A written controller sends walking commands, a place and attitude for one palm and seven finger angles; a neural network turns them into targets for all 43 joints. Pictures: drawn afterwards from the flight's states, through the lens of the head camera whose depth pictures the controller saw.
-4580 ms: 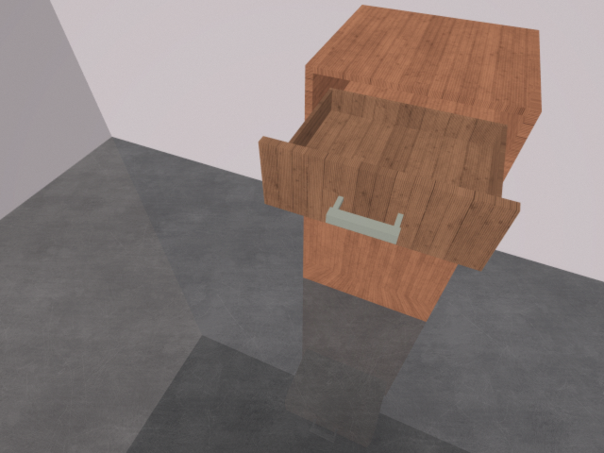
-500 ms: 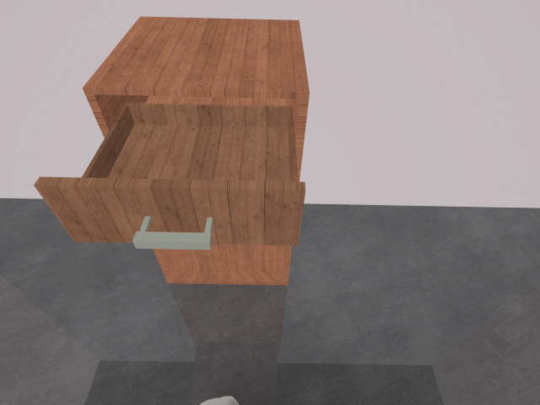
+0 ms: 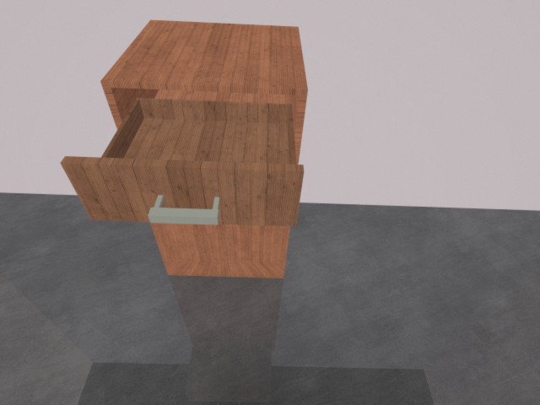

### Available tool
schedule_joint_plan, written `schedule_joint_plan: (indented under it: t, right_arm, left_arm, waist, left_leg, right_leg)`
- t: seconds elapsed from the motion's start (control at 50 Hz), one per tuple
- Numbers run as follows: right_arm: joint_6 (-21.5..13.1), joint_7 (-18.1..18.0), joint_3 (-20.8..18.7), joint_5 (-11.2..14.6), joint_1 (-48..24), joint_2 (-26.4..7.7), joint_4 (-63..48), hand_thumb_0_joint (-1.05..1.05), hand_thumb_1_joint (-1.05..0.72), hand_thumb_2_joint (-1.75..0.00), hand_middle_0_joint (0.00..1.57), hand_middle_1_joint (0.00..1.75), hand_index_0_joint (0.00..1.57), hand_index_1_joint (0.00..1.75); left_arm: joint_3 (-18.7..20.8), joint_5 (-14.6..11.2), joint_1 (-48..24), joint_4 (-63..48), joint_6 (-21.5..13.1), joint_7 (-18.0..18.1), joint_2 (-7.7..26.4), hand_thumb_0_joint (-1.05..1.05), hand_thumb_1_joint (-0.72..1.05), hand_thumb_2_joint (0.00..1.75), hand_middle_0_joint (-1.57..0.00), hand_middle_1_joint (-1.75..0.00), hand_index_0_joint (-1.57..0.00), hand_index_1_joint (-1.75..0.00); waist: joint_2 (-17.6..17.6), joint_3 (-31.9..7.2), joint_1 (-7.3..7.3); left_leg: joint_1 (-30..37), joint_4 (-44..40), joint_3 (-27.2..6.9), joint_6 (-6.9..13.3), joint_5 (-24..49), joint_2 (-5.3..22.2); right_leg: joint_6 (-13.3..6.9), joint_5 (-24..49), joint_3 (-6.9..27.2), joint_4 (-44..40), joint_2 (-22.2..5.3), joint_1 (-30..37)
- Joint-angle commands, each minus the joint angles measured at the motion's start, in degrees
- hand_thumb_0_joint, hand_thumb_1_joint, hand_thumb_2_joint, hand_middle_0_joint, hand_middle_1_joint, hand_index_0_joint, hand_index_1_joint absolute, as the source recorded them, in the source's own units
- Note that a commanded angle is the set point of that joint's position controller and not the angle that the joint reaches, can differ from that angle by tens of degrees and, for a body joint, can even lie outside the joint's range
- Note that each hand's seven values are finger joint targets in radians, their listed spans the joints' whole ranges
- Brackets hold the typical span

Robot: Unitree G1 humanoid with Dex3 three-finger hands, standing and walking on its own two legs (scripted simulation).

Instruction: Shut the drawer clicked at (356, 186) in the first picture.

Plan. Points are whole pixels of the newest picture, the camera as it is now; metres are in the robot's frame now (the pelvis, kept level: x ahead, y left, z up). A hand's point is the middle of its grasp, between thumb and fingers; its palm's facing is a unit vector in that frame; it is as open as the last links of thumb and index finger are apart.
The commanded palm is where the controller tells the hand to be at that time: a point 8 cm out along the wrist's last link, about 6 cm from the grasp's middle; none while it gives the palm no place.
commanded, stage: come to a stop and stand still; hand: left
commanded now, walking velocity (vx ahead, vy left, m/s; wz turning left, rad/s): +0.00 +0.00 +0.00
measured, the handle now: (186, 208) +0.46 +0.19 +0.00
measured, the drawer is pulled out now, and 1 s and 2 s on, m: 0.28 0.28 0.28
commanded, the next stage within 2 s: look again from close up in 0.28 s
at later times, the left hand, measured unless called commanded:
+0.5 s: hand out of the picture -0.02 +0.16 -0.17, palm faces +0.03 -0.99 -0.16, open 7.4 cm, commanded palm none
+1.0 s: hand out of the picture +0.04 +0.16 -0.16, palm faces +0.01 -0.99 -0.17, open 7.3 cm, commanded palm none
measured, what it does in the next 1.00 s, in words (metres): stands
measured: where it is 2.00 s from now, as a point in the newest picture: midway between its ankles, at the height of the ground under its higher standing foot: outside the picture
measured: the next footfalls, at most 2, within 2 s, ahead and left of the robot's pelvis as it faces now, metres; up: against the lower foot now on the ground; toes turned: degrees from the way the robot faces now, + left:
right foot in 1.62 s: +0.17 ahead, -0.14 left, +0.00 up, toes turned +0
left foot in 1.94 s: +0.21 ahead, +0.08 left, +0.00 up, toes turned +5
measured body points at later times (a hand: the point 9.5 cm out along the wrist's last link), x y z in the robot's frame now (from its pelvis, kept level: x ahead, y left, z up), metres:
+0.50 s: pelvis -0.01 +0.00 +0.01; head +0.00 +0.01 +0.46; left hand -0.02 +0.21 -0.15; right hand -0.02 -0.22 -0.15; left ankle +0.05 +0.09 -0.73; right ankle +0.02 -0.12 -0.73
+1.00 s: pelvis +0.04 +0.00 +0.01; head +0.06 +0.00 +0.46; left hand +0.04 +0.21 -0.15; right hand +0.04 -0.22 -0.14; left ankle +0.05 +0.09 -0.73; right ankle +0.02 -0.12 -0.73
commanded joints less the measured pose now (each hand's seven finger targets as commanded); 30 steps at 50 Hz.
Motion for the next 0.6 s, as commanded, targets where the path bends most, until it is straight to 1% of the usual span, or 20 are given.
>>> schedule_joint_plan:
  t: [0.0,0.02,0.04,0.06,0.08,0.1,0.12,0.14,0.18,0.22,0.26,0.32,0.38,0.4,0.44,0.52,0.58]
  right_arm:
    - [-1.74,-0.38,-1.35,0.34,-2.72,-6.52,-2.95,0.00,-0.90,-0.90,0.20,0.30,0.20,0.30]
    - [-1.85,-0.18,-1.24,0.42,-1.49,-5.92,-2.48,0.00,-0.90,-0.90,0.20,0.30,0.20,0.30]
    - [-1.78,-0.17,-1.32,0.40,-0.81,-5.84,-2.13,0.00,-0.90,-0.90,0.20,0.30,0.20,0.30]
    - [-1.49,-0.14,-1.47,0.29,-0.46,-6.20,-1.63,0.00,-0.90,-0.90,0.20,0.30,0.20,0.30]
    - [-1.35,-0.09,-1.42,0.22,0.16,-6.10,-1.07,0.00,-0.90,-0.90,0.20,0.30,0.20,0.30]
    - [-1.31,-0.09,-1.42,0.25,0.95,-5.81,-0.70,0.00,-0.90,-0.90,0.20,0.30,0.20,0.30]
    - [-1.47,-0.10,-1.22,0.27,1.08,-5.70,-0.34,0.00,-0.90,-0.90,0.20,0.30,0.20,0.30]
    - [-1.63,-0.07,-1.12,0.28,1.33,-5.48,-0.20,0.00,-0.90,-0.90,0.20,0.30,0.20,0.30]
    - [-1.84,-0.08,-0.94,0.23,0.95,-6.03,0.20,0.00,-0.90,-0.90,0.20,0.30,0.20,0.30]
    - [-1.85,-0.12,-1.00,0.24,-0.03,-6.48,0.33,0.00,-0.90,-0.90,0.20,0.30,0.20,0.30]
    - [-1.92,-0.14,-0.91,0.21,-0.72,-6.52,0.61,0.00,-0.90,-0.90,0.20,0.30,0.20,0.30]
    - [-2.20,-0.27,-0.72,0.31,-0.36,-6.50,1.22,0.00,-0.90,-0.90,0.20,0.30,0.20,0.30]
    - [-2.29,-0.28,-0.69,0.34,-0.36,-6.61,1.59,0.00,-0.90,-0.90,0.20,0.30,0.20,0.30]
    - [-2.23,-0.27,-0.73,0.42,-0.47,-6.49,1.76,0.00,-0.90,-0.90,0.20,0.30,0.20,0.30]
    - [-2.26,-0.29,-0.69,0.47,-0.33,-6.52,1.87,0.00,-0.90,-0.90,0.20,0.30,0.20,0.30]
    - [-2.31,-0.35,-0.69,0.51,-0.17,-6.20,2.18,0.00,-0.90,-0.90,0.20,0.30,0.20,0.30]
    - [-2.61,-0.40,-0.48,0.63,-0.30,-5.80,2.44,0.00,-0.90,-0.90,0.20,0.30,0.20,0.30]
  left_arm:
    - [-0.25,-0.20,5.63,-0.33,-2.21,0.25,3.31,0.00,0.90,0.90,-0.20,-0.30,-0.20,-0.30]
    - [-0.37,-0.32,4.79,-0.38,-2.30,0.28,3.95,0.00,0.90,0.90,-0.20,-0.30,-0.20,-0.30]
    - [-0.21,-0.35,3.44,-0.44,-2.63,0.20,4.93,0.00,0.90,0.90,-0.20,-0.30,-0.20,-0.30]
    - [-0.13,-0.27,2.66,-0.44,-2.69,0.22,4.87,0.00,0.90,0.90,-0.20,-0.30,-0.20,-0.30]
    - [-0.12,-0.26,2.30,-0.27,-2.65,0.23,4.83,0.00,0.90,0.90,-0.20,-0.30,-0.20,-0.30]
    - [-0.16,-0.27,1.90,-0.25,-2.69,0.28,4.90,0.00,0.90,0.90,-0.20,-0.30,-0.20,-0.30]
    - [-0.22,-0.34,1.90,-0.16,-2.74,0.28,4.57,0.00,0.90,0.90,-0.20,-0.30,-0.20,-0.30]
    - [-0.22,-0.38,1.90,-0.12,-2.82,0.30,4.64,0.00,0.90,0.90,-0.20,-0.30,-0.20,-0.30]
    - [-0.21,-0.40,2.28,0.05,-2.72,0.27,4.61,0.00,0.90,0.90,-0.20,-0.30,-0.20,-0.30]
    - [-0.21,-0.22,3.73,0.63,-2.58,0.28,4.21,0.00,0.90,0.90,-0.20,-0.30,-0.20,-0.30]
    - [-0.32,-0.16,5.08,1.46,-2.66,0.23,3.93,0.00,0.90,0.90,-0.20,-0.30,-0.20,-0.30]
    - [-0.47,-0.22,5.59,2.22,-2.86,0.18,3.50,0.00,0.90,0.90,-0.20,-0.30,-0.20,-0.30]
    - [-0.57,-0.17,5.94,2.82,-2.90,0.15,3.42,0.00,0.90,0.90,-0.20,-0.30,-0.20,-0.30]
    - [-0.57,-0.08,6.10,3.02,-2.93,0.20,3.67,0.00,0.90,0.90,-0.20,-0.30,-0.20,-0.30]
    - [-0.75,-0.11,6.26,3.35,-3.03,0.18,3.37,0.00,0.90,0.90,-0.20,-0.30,-0.20,-0.30]
    - [-0.87,-0.13,6.26,3.63,-3.17,0.27,3.02,0.00,0.90,0.90,-0.20,-0.30,-0.20,-0.30]
    - [-1.07,-0.26,6.29,4.05,-3.49,0.33,2.81,0.00,0.90,0.90,-0.20,-0.30,-0.20,-0.30]
  waist:
    - [1.38,6.01,1.29]
    - [3.60,4.65,0.13]
    - [0.67,3.10,-0.57]
    - [-2.72,4.02,-0.77]
    - [-5.57,4.70,-1.07]
    - [-6.53,4.06,-1.63]
    - [-4.70,4.15,-1.58]
    - [-3.74,3.66,-1.64]
    - [-0.07,4.09,-1.25]
    - [2.14,5.41,-0.48]
    - [2.55,5.60,0.06]
    - [2.94,4.23,0.03]
    - [3.74,4.57,0.22]
    - [3.26,4.25,0.32]
    - [2.04,4.54,0.17]
    - [2.08,4.12,0.04]
    - [1.65,3.54,-0.07]
  left_leg:
    - [-5.74,-13.33,-10.76,0.43,-13.50,6.09]
    - [-1.04,-12.71,-9.62,-0.36,-11.16,5.11]
    - [0.56,-11.86,-9.12,-0.70,-13.46,5.28]
    - [1.15,-10.32,-8.39,-0.86,-13.07,4.99]
    - [2.06,-8.79,-7.25,-1.03,-11.07,4.48]
    - [4.19,-8.32,-6.61,-1.14,-8.56,4.42]
    - [5.00,-8.12,-6.32,-1.21,-7.57,4.38]
    - [5.15,-8.80,-6.45,-1.23,-7.25,4.58]
    - [3.24,-11.84,-8.07,-1.13,-10.61,5.59]
    - [0.62,-14.42,-9.56,-0.89,-14.06,6.49]
    - [-0.65,-14.97,-9.82,-0.79,-14.02,6.44]
    - [0.17,-15.59,-10.09,-0.74,-12.71,6.75]
    - [-0.46,-16.65,-10.61,-0.70,-14.09,7.03]
    - [-0.13,-16.60,-10.69,-0.69,-13.53,7.01]
    - [-0.29,-16.17,-10.50,-0.74,-13.44,6.75]
    - [1.03,-15.49,-10.05,-0.80,-11.35,6.71]
    - [2.26,-14.86,-9.57,-0.90,-7.90,6.56]
  right_leg:
    - [-2.13,-0.91,7.18,-18.06,-3.32,3.91]
    - [-2.56,-2.50,7.93,-19.38,-4.33,1.06]
    - [-2.44,-7.87,8.33,-20.56,-4.12,-0.95]
    - [-2.33,-11.15,8.64,-21.93,-4.27,-3.07]
    - [-2.38,-13.02,9.27,-23.41,-4.90,-4.77]
    - [-2.40,-12.26,9.18,-23.61,-4.92,-5.60]
    - [-2.25,-11.57,8.98,-23.63,-5.10,-6.21]
    - [-2.14,-10.55,8.71,-23.26,-4.85,-5.58]
    - [-1.68,-10.45,7.60,-22.13,-3.98,-4.37]
    - [-1.24,-9.19,6.62,-21.27,-3.10,-2.96]
    - [-1.23,-7.25,6.47,-20.84,-2.96,-1.45]
    - [-1.28,-4.55,5.89,-20.45,-3.05,0.06]
    - [-1.16,-4.14,5.23,-20.24,-3.17,0.59]
    - [-1.11,-3.42,4.93,-20.37,-3.12,1.09]
    - [-1.01,-4.40,5.23,-20.85,-3.49,0.67]
    - [-1.07,-3.10,5.36,-21.13,-3.75,0.46]
    - [-1.19,-0.23,5.41,-21.12,-4.16,1.21]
